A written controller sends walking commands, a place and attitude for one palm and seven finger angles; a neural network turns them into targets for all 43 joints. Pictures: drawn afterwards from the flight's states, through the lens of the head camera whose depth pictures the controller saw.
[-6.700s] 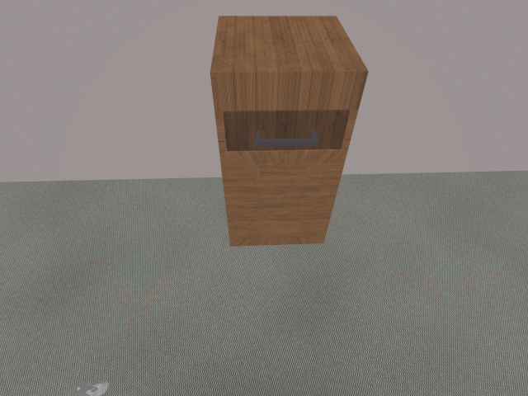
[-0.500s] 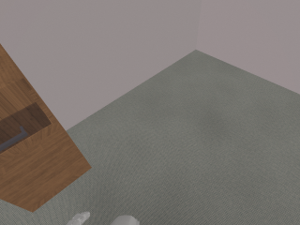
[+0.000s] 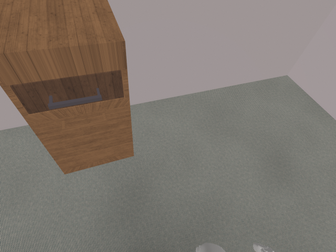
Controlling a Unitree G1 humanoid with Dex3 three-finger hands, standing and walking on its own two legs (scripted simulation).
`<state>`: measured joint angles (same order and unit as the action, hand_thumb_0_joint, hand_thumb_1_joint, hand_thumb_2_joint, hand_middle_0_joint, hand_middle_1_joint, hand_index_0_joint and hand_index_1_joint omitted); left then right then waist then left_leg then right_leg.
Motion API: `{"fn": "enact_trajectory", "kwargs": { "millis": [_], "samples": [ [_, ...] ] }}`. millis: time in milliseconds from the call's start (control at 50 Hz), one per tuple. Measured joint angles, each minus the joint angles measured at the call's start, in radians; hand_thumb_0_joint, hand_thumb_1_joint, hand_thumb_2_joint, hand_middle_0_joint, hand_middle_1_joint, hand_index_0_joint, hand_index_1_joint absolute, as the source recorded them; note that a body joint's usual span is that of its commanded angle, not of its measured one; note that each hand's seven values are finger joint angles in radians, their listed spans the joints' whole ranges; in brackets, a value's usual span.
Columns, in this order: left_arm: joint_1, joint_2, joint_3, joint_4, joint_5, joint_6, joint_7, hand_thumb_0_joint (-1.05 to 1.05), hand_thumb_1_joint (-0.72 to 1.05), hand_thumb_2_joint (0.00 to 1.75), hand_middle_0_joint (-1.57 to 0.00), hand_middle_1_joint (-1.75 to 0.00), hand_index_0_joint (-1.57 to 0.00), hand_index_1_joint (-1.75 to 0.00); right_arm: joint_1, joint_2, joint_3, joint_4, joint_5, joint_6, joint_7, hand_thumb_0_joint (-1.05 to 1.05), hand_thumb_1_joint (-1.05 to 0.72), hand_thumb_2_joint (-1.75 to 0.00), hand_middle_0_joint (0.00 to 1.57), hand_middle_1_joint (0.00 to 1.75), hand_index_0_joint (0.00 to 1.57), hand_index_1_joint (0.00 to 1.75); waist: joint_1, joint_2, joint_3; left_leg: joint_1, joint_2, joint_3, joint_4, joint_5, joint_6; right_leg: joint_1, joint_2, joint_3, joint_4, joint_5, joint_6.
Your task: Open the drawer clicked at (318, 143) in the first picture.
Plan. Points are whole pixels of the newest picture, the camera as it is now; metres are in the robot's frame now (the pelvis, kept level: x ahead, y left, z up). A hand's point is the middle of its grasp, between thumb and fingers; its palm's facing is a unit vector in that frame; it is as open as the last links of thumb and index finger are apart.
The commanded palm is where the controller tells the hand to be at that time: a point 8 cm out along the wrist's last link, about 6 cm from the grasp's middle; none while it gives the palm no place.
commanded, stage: turn to face it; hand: left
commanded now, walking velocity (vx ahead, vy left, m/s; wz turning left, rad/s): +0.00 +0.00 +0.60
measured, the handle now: (75, 98) +0.64 +0.41 -0.13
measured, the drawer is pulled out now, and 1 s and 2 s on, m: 0.00 0.00 0.00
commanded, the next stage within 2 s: take the last steps up to it in 0.58 s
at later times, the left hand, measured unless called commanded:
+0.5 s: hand out of the picture +0.07 +0.17 -0.14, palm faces +0.24 -0.93 -0.29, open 7.4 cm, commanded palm none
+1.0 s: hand out of the picture -0.14 +0.13 -0.18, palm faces +0.45 -0.87 -0.18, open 7.4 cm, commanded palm none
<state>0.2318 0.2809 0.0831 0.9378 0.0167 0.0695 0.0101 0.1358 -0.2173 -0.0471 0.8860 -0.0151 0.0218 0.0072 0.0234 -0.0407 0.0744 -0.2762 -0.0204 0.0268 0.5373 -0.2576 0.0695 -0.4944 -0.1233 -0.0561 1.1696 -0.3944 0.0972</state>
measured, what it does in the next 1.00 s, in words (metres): steps on the spot, turning left: right foot, then left foot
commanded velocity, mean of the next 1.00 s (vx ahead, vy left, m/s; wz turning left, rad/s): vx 0.10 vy -0.02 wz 0.25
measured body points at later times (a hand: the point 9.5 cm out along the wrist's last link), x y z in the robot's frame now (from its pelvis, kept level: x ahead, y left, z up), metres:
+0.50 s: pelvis -0.01 -0.05 +0.00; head +0.02 -0.07 +0.44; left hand +0.06 +0.22 -0.12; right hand +0.06 -0.29 -0.17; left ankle +0.01 +0.07 -0.72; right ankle +0.01 -0.16 -0.74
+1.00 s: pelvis +0.00 -0.01 +0.00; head +0.00 +0.01 +0.45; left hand -0.16 +0.18 -0.17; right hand +0.18 -0.19 -0.14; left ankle -0.08 +0.07 -0.74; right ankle +0.01 -0.15 -0.71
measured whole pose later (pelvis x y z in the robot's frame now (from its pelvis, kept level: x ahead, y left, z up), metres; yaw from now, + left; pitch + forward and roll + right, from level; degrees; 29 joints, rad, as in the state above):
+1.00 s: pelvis +0.00 -0.01 +0.00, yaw +21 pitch -1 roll +0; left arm 0.44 0.21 0.05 1.10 0.02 0.03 0.00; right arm 0.19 -0.17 -0.04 0.98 -0.03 -0.03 0.00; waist 0.05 -0.04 0.00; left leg -0.16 0.02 0.08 0.53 -0.35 0.02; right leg -0.30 -0.08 -0.09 0.82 -0.46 0.01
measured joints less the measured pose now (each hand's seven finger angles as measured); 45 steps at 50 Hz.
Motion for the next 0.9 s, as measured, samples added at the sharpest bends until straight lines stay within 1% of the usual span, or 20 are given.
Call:
{"fn": "enact_trajectory", "kwargs": {
  "millis": [80, 200, 280, 360, 420, 440, 460, 480, 500, 520, 540, 580, 620, 660, 720, 780, 860, 900],
  "samples": [
    [-0.029, -0.008, -0.003, -0.02, 0.001, -0.01, -0.001, 0.0, 0.91, 0.9, -0.2, -0.3, -0.2, -0.3, 0.032, 0.013, 0.004, 0.011, 0.002, 0.003, -0.001, 0.0, -0.9, -0.9, 0.2, 0.3, 0.2, 0.3, -0.011, 0.009, -0.019, 0.022, -0.026, -0.038, -0.07, 0.047, 0.01, -0.015, 0.007, 0.044, -0.023, 0.072, 0.013],
    [-0.069, -0.017, -0.006, -0.037, -0.002, -0.01, 0.005, 0.0, 0.91, 0.9, -0.2, -0.3, -0.2, -0.3, 0.085, 0.032, 0.0, 0.028, -0.002, 0.007, 0.0, 0.0, -0.9, -0.9, 0.2, 0.3, 0.2, 0.3, -0.04, 0.018, -0.039, 0.014, -0.058, -0.095, -0.095, 0.074, 0.013, 0.021, 0.03, 0.072, -0.135, 0.052, 0.019],
    [-0.096, -0.028, -0.011, -0.046, -0.006, -0.01, 0.009, 0.0, 0.91, 0.9, -0.2, -0.3, -0.2, -0.3, 0.118, 0.032, -0.006, 0.041, -0.007, 0.011, -0.003, 0.0, -0.9, -0.9, 0.2, 0.3, 0.2, 0.3, -0.063, 0.033, -0.041, -0.003, -0.073, -0.134, -0.09, 0.083, 0.005, 0.055, 0.058, 0.075, -0.218, 0.004, 0.01],
    [-0.117, -0.048, -0.021, -0.059, -0.011, -0.015, 0.013, 0.0, 0.91, 0.9, -0.2, -0.3, -0.2, -0.3, 0.143, 0.022, -0.014, 0.056, -0.011, 0.021, -0.006, 0.0, -0.9, -0.9, 0.2, 0.3, 0.2, 0.3, -0.081, 0.059, -0.038, -0.023, -0.081, -0.173, -0.077, 0.089, -0.013, 0.105, 0.092, 0.071, -0.334, -0.031, -0.007],
    [-0.117, -0.064, -0.031, -0.071, -0.017, -0.028, 0.014, 0.0, 0.91, 0.9, -0.2, -0.3, -0.2, -0.3, 0.155, 0.012, -0.021, 0.067, -0.01, 0.029, -0.005, 0.0, -0.9, -0.9, 0.2, 0.3, 0.2, 0.3, -0.084, 0.076, -0.041, -0.044, -0.089, -0.199, -0.053, 0.086, -0.034, 0.176, 0.116, 0.065, -0.491, 0.016, -0.023],
    [-0.112, -0.068, -0.034, -0.075, -0.018, -0.034, 0.014, 0.0, 0.91, 0.9, -0.2, -0.3, -0.2, -0.3, 0.16, 0.009, -0.023, 0.07, -0.008, 0.032, -0.005, 0.0, -0.9, -0.9, 0.2, 0.3, 0.2, 0.3, -0.081, 0.077, -0.045, -0.055, -0.095, -0.205, -0.037, 0.08, -0.042, 0.213, 0.119, 0.061, -0.572, 0.06, -0.029],
    [-0.104, -0.072, -0.037, -0.078, -0.017, -0.043, 0.016, 0.0, 0.91, 0.9, -0.2, -0.3, -0.2, -0.3, 0.164, 0.004, -0.026, 0.071, -0.004, 0.033, -0.003, 0.0, -0.9, -0.9, 0.2, 0.3, 0.2, 0.3, -0.074, 0.08, -0.049, -0.07, -0.1, -0.208, -0.009, 0.068, -0.052, 0.244, 0.119, 0.058, -0.642, 0.09, -0.053],
    [-0.099, -0.081, -0.039, -0.073, -0.012, -0.049, 0.018, 0.0, 0.91, 0.9, -0.2, -0.3, -0.2, -0.3, 0.159, -0.003, -0.031, 0.077, 0.0, 0.037, -0.004, 0.0, -0.9, -0.9, 0.2, 0.3, 0.2, 0.3, -0.069, 0.094, -0.045, -0.091, -0.095, -0.206, 0.051, -0.002, -0.064, 0.248, 0.127, 0.049, -0.645, 0.098, -0.082],
    [-0.09, -0.089, -0.045, -0.07, -0.009, -0.05, 0.018, 0.0, 0.91, 0.9, -0.2, -0.3, -0.2, -0.3, 0.156, -0.008, -0.036, 0.081, -0.002, 0.041, -0.005, 0.0, -0.9, -0.9, 0.2, 0.3, 0.2, 0.3, -0.068, 0.1, -0.044, -0.121, -0.095, -0.188, 0.141, -0.089, -0.075, 0.251, 0.125, 0.041, -0.637, 0.097, -0.102],
    [-0.079, -0.097, -0.049, -0.066, -0.008, -0.049, 0.019, 0.0, 0.9, 0.9, -0.2, -0.3, -0.2, -0.3, 0.156, -0.013, -0.041, 0.081, -0.004, 0.045, -0.004, 0.0, -0.9, -0.9, 0.2, 0.3, 0.2, 0.3, -0.069, 0.103, -0.046, -0.152, -0.094, -0.167, 0.241, -0.142, -0.083, 0.26, 0.118, 0.03, -0.639, 0.095, -0.114],
    [-0.067, -0.104, -0.051, -0.06, -0.008, -0.048, 0.019, 0.0, 0.9, 0.9, -0.2, -0.3, -0.2, -0.3, 0.155, -0.018, -0.045, 0.082, -0.006, 0.049, -0.003, 0.0, -0.91, -0.9, 0.2, 0.3, 0.2, 0.3, -0.069, 0.103, -0.047, -0.179, -0.089, -0.145, 0.337, -0.163, -0.09, 0.273, 0.109, 0.02, -0.649, 0.097, -0.119],
    [-0.045, -0.115, -0.053, -0.047, -0.008, -0.047, 0.019, 0.0, 0.9, 0.9, -0.21, -0.3, -0.2, -0.3, 0.15, -0.029, -0.05, 0.085, -0.009, 0.053, 0.002, 0.0, -0.91, -0.9, 0.2, 0.3, 0.2, 0.3, -0.067, 0.103, -0.048, -0.216, -0.063, -0.112, 0.49, -0.146, -0.103, 0.299, 0.096, 0.003, -0.674, 0.105, -0.121],
    [-0.027, -0.122, -0.054, -0.033, -0.008, -0.05, 0.017, 0.0, 0.9, 0.9, -0.21, -0.3, -0.2, -0.3, 0.144, -0.037, -0.053, 0.087, -0.009, 0.053, 0.005, 0.0, -0.91, -0.9, 0.2, 0.3, 0.2, 0.3, -0.066, 0.102, -0.046, -0.231, -0.031, -0.097, 0.575, -0.111, -0.115, 0.317, 0.086, -0.016, -0.691, 0.112, -0.121],
    [-0.011, -0.127, -0.054, -0.023, -0.006, -0.055, 0.015, 0.0, 0.9, 0.9, -0.21, -0.3, -0.2, -0.3, 0.136, -0.041, -0.054, 0.091, -0.009, 0.055, 0.006, 0.0, -0.91, -0.9, 0.2, 0.3, 0.2, 0.3, -0.06, 0.097, -0.045, -0.228, -0.003, -0.094, 0.601, -0.089, -0.124, 0.326, 0.076, -0.035, -0.7, 0.114, -0.121],
    [0.015, -0.131, -0.054, -0.008, -0.001, -0.064, 0.013, 0.0, 0.9, 0.9, -0.21, -0.3, -0.2, -0.3, 0.118, -0.041, -0.05, 0.102, -0.008, 0.058, 0.005, 0.0, -0.91, -0.9, 0.2, 0.29, 0.2, 0.3, -0.042, 0.082, -0.04, -0.192, 0.028, -0.091, 0.55, -0.101, -0.133, 0.33, 0.061, -0.055, -0.704, 0.114, -0.119],
    [0.05, -0.129, -0.052, 0.014, 0.006, -0.077, 0.009, 0.0, 0.91, 0.9, -0.21, -0.3, -0.2, -0.3, 0.095, -0.037, -0.042, 0.111, -0.01, 0.055, 0.007, 0.0, -0.91, -0.9, 0.2, 0.29, 0.2, 0.3, -0.019, 0.069, -0.04, -0.138, 0.05, -0.07, 0.437, -0.124, -0.131, 0.333, 0.05, -0.073, -0.713, 0.114, -0.111],
    [0.11, -0.114, -0.048, 0.059, 0.014, -0.087, 0.0, 0.0, 0.91, 0.9, -0.21, -0.3, -0.2, -0.3, 0.066, -0.02, -0.028, 0.112, -0.01, 0.031, 0.012, 0.0, -0.91, -0.9, 0.2, 0.29, 0.2, 0.3, 0.017, 0.047, -0.051, -0.046, 0.058, -0.015, 0.23, -0.157, -0.107, 0.336, 0.038, -0.089, -0.719, 0.11, -0.093],
    [0.144, -0.103, -0.045, 0.087, 0.01, -0.085, -0.002, 0.0, 0.91, 0.9, -0.21, -0.3, -0.2, -0.3, 0.055, -0.007, -0.017, 0.109, -0.009, 0.007, 0.01, 0.0, -0.91, -0.9, 0.2, 0.29, 0.2, 0.3, 0.031, 0.036, -0.06, 0.025, 0.051, 0.014, 0.081, -0.115, -0.094, 0.331, 0.035, -0.092, -0.699, 0.093, -0.078]
  ]
}}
